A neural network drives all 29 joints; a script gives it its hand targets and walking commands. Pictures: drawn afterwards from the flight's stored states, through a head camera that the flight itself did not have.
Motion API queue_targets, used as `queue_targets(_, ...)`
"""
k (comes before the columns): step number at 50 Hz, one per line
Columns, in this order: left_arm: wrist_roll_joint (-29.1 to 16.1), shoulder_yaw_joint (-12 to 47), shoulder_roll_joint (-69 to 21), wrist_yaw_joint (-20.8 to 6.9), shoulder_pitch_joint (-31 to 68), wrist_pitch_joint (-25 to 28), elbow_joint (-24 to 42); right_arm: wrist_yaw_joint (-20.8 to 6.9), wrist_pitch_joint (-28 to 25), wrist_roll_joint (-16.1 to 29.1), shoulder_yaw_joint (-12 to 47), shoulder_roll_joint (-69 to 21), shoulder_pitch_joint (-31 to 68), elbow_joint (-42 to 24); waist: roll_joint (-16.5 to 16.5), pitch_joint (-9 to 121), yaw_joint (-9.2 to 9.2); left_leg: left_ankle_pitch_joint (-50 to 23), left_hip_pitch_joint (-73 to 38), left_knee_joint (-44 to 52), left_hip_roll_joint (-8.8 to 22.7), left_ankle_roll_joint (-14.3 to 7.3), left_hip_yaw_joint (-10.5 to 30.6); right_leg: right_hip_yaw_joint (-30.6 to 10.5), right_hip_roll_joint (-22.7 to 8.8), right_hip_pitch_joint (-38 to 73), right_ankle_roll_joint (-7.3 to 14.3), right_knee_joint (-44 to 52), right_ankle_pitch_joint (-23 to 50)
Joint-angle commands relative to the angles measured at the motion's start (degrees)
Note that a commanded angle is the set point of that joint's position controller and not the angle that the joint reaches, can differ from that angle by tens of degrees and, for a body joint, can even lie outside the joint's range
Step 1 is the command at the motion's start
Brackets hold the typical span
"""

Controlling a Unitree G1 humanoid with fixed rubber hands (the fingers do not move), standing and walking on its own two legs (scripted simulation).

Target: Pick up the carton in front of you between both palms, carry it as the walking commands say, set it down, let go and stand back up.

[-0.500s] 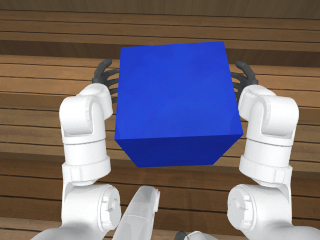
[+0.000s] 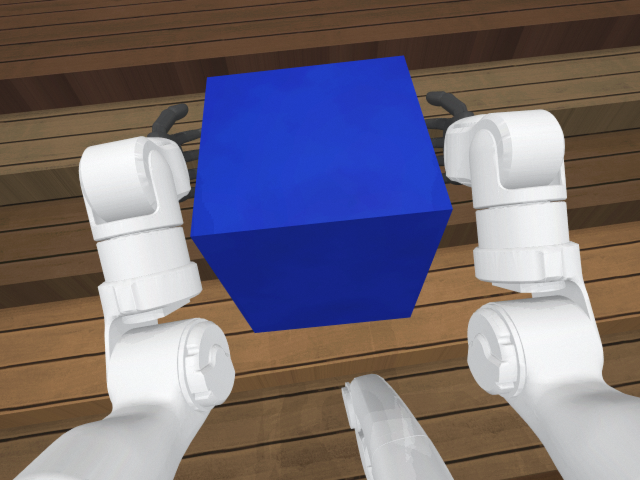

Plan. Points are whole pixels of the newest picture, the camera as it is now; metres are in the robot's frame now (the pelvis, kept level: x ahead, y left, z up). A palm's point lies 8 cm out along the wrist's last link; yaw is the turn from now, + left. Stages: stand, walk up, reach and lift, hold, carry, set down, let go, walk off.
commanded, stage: carry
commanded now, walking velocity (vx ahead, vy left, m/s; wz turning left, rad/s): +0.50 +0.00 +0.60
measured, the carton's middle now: (320, 211) +0.39 -0.06 +0.11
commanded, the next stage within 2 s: none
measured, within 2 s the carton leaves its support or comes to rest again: neither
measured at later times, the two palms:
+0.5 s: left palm out of the picture +0.64 +0.22 +0.30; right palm out of the picture +0.74 -0.06 +0.30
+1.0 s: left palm out of the picture +0.99 +0.15 +0.29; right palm out of the picture +1.01 -0.15 +0.30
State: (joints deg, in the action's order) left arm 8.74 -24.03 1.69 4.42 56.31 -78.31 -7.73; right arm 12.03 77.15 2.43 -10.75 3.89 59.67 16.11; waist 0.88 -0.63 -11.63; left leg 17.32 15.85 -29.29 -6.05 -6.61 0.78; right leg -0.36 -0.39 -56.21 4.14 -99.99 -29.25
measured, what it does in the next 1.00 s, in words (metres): climbs: right foot 0.12 m higher, then left foot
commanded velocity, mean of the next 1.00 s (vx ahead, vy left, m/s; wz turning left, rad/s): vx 0.50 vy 0.00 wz -0.38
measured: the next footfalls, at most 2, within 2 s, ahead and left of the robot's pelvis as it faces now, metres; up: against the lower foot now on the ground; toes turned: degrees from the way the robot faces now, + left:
right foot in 0.14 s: +0.31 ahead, -0.17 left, +0.12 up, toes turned +3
left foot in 0.54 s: +0.33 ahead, +0.08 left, +0.12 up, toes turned +11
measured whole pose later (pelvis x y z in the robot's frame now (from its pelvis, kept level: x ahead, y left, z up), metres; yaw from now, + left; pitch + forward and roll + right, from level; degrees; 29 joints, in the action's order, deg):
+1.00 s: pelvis +0.62 -0.03 +0.20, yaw -7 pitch +5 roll -2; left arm 1.3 -9.9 -1.2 13.1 45.2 -73.8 -7.5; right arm 5.6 73.0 -7.7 -21.7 -2.5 43.2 3.9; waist -2.7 -4.9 12.5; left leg 28.6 46.4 -115.5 -1.2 -2.0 4.5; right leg 6.0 10.2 -20.0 9.1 -40.7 -25.7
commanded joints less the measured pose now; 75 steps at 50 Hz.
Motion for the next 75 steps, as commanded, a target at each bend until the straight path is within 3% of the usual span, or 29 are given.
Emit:
queue_targets(1, -16.8, 29.3, -50.9, -5.5, 34.4, 0.1, -4.5, -19.2, -0.3, 26.3, 23.2, -67.6, 44.8, -8.7, 0.9, 26.6, 3.34, -26.4, -37.0, 5.0, 18.5, -12.0, 27.0, -2.1, -3.5, -25.1, 0.4, -3.2, -6.0)
queue_targets(4, -19.4, 31.5, -53.8, -6.1, 37.0, -0.6, -5.1, -19.5, 0.5, 23.5, 20.9, -66.7, 44.7, -7.5, 3.9, 21.3, 6.98, -32.2, -9.2, 17.2, 11.7, -8.2, 12.3, 7.3, -3.4, 5.1, -0.8, 27.0, 1.9)
queue_targets(7, -24.8, 35.0, -60.3, -7.0, 38.6, -0.8, -5.2, -19.3, 1.6, 19.3, 18.7, -65.2, 40.2, -5.5, 17.8, 34.1, 19.59, -83.1, -5.5, -2.8, 10.7, -2.7, 0.5, 13.4, 3.6, 40.2, -0.4, 41.2, 15.2)
queue_targets(8, -26.0, 36.0, -62.2, -7.5, 39.7, -0.1, -4.2, -19.3, 1.6, 18.0, 18.4, -65.3, 39.9, -5.2, 8.8, 40.0, 24.08, -80.2, -5.0, -21.8, 7.6, 1.9, -4.2, 12.9, 5.0, 53.6, 0.0, 57.4, 20.6)
queue_targets(10, -29.5, 37.4, -65.8, -8.7, 36.1, 2.3, -3.5, -19.5, 1.0, 15.3, 18.2, -64.8, 35.1, -5.4, -23.3, 44.2, 19.22, -0.9, 23.8, -64.0, -6.1, 6.0, 4.2, -39.3, -18.7, 69.8, 15.2, 74.4, 59.3)
queue_targets(11, -32.1, 38.6, -68.1, -9.4, 40.4, 2.8, 0.4, -18.7, 0.5, 13.6, 18.1, -64.1, 36.4, -5.7, -16.7, 46.5, 19.4, -0.7, 26.7, -74.2, -1.1, 3.7, 11.7, -40.7, -20.9, 71.4, 16.3, 70.0, 55.7)
queue_targets(16, -41.3, 46.4, -73.9, -12.2, 52.5, 4.9, 10.0, -15.2, -2.5, 7.4, 16.1, -56.1, 34.4, -10.9, -4.5, 29.9, 17.64, 3.8, 39.3, -69.3, 7.0, -0.2, 7.3, -27.0, -15.5, 61.3, 9.2, 74.6, 16.8)
queue_targets(24, -38.8, 42.5, -68.9, -12.3, 48.6, 2.5, 3.2, -13.3, -2.6, 4.5, 17.7, -51.4, 30.2, -5.8, -3.8, 30.3, 17.39, 1.2, 21.0, -11.5, 3.4, 1.2, -8.2, -2.1, -7.1, 66.4, 6.4, 69.5, 61.8)
queue_targets(26, -36.6, 40.4, -67.3, -11.9, 42.2, 2.3, -0.8, -14.0, -1.4, 6.4, 18.4, -54.8, 27.7, -4.0, -8.8, 35.9, 11.99, -22.8, -4.1, 20.7, 3.3, 3.8, -8.4, -1.2, -4.6, 62.7, 3.9, 52.2, 68.5)
queue_targets(27, -34.6, 38.7, -66.9, -11.7, 39.6, 2.2, -2.8, -14.7, -0.8, 7.6, 18.2, -56.5, 25.9, -3.1, -3.9, 34.3, 8.94, -37.3, -22.6, 27.3, 9.9, 4.9, -6.2, 0.2, -2.5, 45.9, 3.4, 41.2, 43.7)
queue_targets(28, -32.6, 37.0, -66.5, -11.6, 37.3, 2.0, -5.8, -15.2, -0.7, 8.9, 18.2, -57.2, 25.4, -1.4, 8.6, 33.0, 10.98, -85.7, -50.7, 2.2, 23.3, 4.7, 3.6, 1.6, -0.6, 12.1, 1.3, 27.9, 1.1)
queue_targets(29, -30.4, 34.9, -65.4, -11.5, 35.5, 1.6, -8.9, -15.4, -0.5, 8.9, 18.7, -56.1, 24.0, 0.6, 16.9, 39.0, 6.59, -113.1, -68.7, -10.0, 30.7, -3.5, 11.7, 2.6, 3.6, -10.2, -0.1, 9.5, -8.9)
queue_targets(32, -28.6, 34.3, -65.0, -10.6, 39.1, 1.2, -5.6, -16.7, -1.2, 15.3, 22.4, -61.2, 35.8, -9.1, 2.0, 31.0, 3.0, -65.6, -60.0, -2.3, 27.8, -7.2, 14.9, -0.3, 2.7, -29.0, 3.6, -18.9, -9.5)
queue_targets(36, -24.4, 32.8, -58.9, -6.5, 37.6, 1.5, -0.4, -19.2, -0.5, 24.1, 25.9, -66.8, 44.2, -16.3, 2.1, 19.8, 10.5, -26.8, -28.3, 14.1, 24.0, -1.4, 2.5, 3.9, -2.6, -15.6, 4.9, -3.1, -8.3)
queue_targets(38, -21.6, 32.3, -57.1, -4.8, 35.0, 1.9, -1.2, -20.6, -0.3, 26.1, 27.4, -69.0, 45.2, -13.6, 4.9, 18.3, 13.77, -60.3, -9.0, 16.5, 18.3, 0.2, -13.9, 10.7, -0.2, 8.6, 5.1, 14.8, 1.2)
queue_targets(40, -21.2, 34.6, -58.2, -4.4, 34.9, 2.2, 0.1, -21.1, -1.1, 25.3, 26.5, -69.2, 42.6, -10.9, 11.7, 28.3, 19.07, -107.5, -5.8, 2.0, 19.5, 0.1, -13.9, 14.7, 5.2, 30.9, 5.9, 29.8, 13.4)
queue_targets(41, -22.4, 36.7, -60.7, -4.6, 40.2, 2.7, 1.3, -20.7, -1.2, 24.4, 26.7, -70.3, 44.6, -12.0, 3.9, 33.6, 23.0, -116.2, -15.1, -16.6, 14.7, 5.2, -13.9, 18.9, 11.0, 36.3, 5.4, 42.4, 19.7)
queue_targets(42, -25.6, 39.8, -64.0, -5.2, 39.8, 2.8, 3.2, -20.3, -1.8, 22.8, 26.7, -69.4, 42.4, -13.0, 0.6, 37.2, 26.83, -89.5, -6.9, -47.5, 11.1, 7.7, -11.1, 9.1, 8.1, 52.2, 7.8, 67.7, 31.0)
queue_targets(43, -29.0, 42.9, -68.3, -6.1, 38.3, 3.1, 4.4, -20.1, -2.5, 19.5, 26.0, -68.2, 36.9, -12.5, 2.6, 34.4, 22.86, -6.5, 10.6, -63.0, 7.0, 6.1, -5.4, -4.6, 0.4, 64.9, 10.3, 76.3, 42.1)
queue_targets(44, -31.0, 44.1, -69.5, -6.9, 34.6, 4.1, 4.5, -19.7, -2.3, 17.5, 25.2, -67.6, 29.6, -11.8, -12.2, 44.9, 20.23, 13.6, 31.8, -90.6, 1.8, 8.6, 2.0, -26.8, -13.9, 89.5, 18.2, 57.4, 108.3)
queue_targets(46, -34.3, 46.3, -72.0, -8.1, 40.1, 6.3, 9.8, -18.7, -4.0, 13.7, 21.9, -64.7, 28.0, -13.6, -1.2, 47.4, 21.45, 5.8, 43.5, -97.4, 1.1, 5.9, 6.5, -38.2, -13.2, 89.1, 20.3, 69.1, 77.4)
queue_targets(50, -42.0, 53.7, -77.8, -10.9, 48.8, 8.5, 14.9, -16.6, -6.8, 7.0, 20.9, -57.7, 24.5, -14.8, 10.3, 28.6, 20.03, 19.1, 54.5, -80.2, 7.4, 3.0, 2.5, -25.6, -9.4, 76.2, 12.2, 70.6, 56.9)
queue_targets(53, -42.6, 51.5, -75.5, -12.9, 45.2, 9.1, 10.1, -15.1, -8.8, 3.8, 20.3, -54.0, 21.1, -12.7, 0.8, 30.0, 19.54, 23.4, 51.4, -68.0, 8.0, 0.3, -3.6, -19.5, -6.0, 72.4, 10.8, 73.6, 66.1)
queue_targets(57, -39.5, 46.6, -72.0, -13.9, 39.3, 8.4, 6.3, -13.3, -8.0, 4.2, 24.6, -54.7, 24.4, -17.7, -15.9, 44.1, 3.34, -12.2, -14.6, -22.7, 3.6, 0.8, -8.2, -5.7, -3.9, 39.6, 5.9, 59.3, 97.6)
queue_targets(58, -38.8, 46.6, -72.2, -14.0, 39.9, 7.6, 7.3, -13.4, -8.0, 5.9, 26.6, -56.1, 24.7, -18.7, -4.5, 47.7, -2.31, -20.3, -28.2, -5.2, 7.5, -3.5, 0.7, -3.2, 0.4, 32.0, 0.4, 36.0, 69.3)
queue_targets(59, -38.1, 46.6, -72.6, -14.1, 41.6, 6.4, 7.7, -13.3, -8.1, 7.0, 27.5, -57.9, 23.4, -15.8, 15.8, 49.9, -0.29, -60.0, -44.3, -6.0, 21.6, -12.0, 21.2, -4.7, 8.4, 16.5, -4.2, 13.2, 8.4)
queue_targets(60, -36.3, 44.7, -69.5, -13.7, 35.3, 6.0, 6.8, -13.8, -7.5, 9.3, 30.5, -58.2, 17.5, -16.3, 14.4, 58.5, 2.34, -52.1, -46.0, -3.6, 28.6, -17.3, 37.4, -9.5, 8.7, 11.4, -3.2, -6.3, 7.5)
queue_targets(63, -27.8, 39.3, -57.8, -10.5, 36.1, 4.2, 11.0, -16.2, -4.4, 21.0, 36.5, -66.9, 32.2, -24.5, -7.0, 37.5, 6.84, -24.4, -31.2, 1.9, 24.7, -9.2, 27.4, -7.8, 0.2, 0.9, 0.4, -5.6, 12.7)
queue_targets(75, -17.7, 26.2, -44.2, -4.5, 44.6, -2.0, -6.7, -21.8, 2.7, 24.9, 17.8, -62.6, 45.0, 2.8, 2.7, 11.2, 8.63, -20.4, -16.8, 21.0, 20.7, -1.5, -7.6, 8.1, -4.7, -8.5, 4.9, 16.2, 4.0)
